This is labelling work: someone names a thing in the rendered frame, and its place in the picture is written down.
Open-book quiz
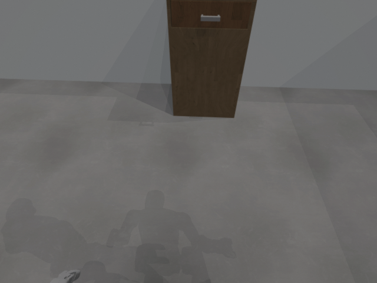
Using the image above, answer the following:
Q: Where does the robot left hand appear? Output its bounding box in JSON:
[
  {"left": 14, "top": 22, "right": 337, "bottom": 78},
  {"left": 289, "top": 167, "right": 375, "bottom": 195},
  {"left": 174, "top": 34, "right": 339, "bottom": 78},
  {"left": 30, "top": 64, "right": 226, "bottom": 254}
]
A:
[{"left": 50, "top": 269, "right": 81, "bottom": 283}]

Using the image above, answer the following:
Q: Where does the drawer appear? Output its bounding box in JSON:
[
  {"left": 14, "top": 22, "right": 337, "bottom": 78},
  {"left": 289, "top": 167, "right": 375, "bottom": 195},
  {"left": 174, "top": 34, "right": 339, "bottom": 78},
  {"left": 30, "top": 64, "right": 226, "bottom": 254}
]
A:
[{"left": 171, "top": 0, "right": 252, "bottom": 29}]

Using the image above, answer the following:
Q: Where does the handle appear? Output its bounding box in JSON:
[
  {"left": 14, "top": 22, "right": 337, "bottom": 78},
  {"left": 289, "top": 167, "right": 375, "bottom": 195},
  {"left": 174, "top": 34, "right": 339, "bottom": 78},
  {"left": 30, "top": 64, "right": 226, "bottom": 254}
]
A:
[{"left": 201, "top": 14, "right": 220, "bottom": 22}]

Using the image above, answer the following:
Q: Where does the cabinet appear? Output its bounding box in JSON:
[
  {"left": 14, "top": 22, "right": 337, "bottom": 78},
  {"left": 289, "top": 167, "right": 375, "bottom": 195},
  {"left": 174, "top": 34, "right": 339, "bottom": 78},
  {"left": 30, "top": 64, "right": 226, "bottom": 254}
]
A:
[{"left": 166, "top": 0, "right": 257, "bottom": 118}]

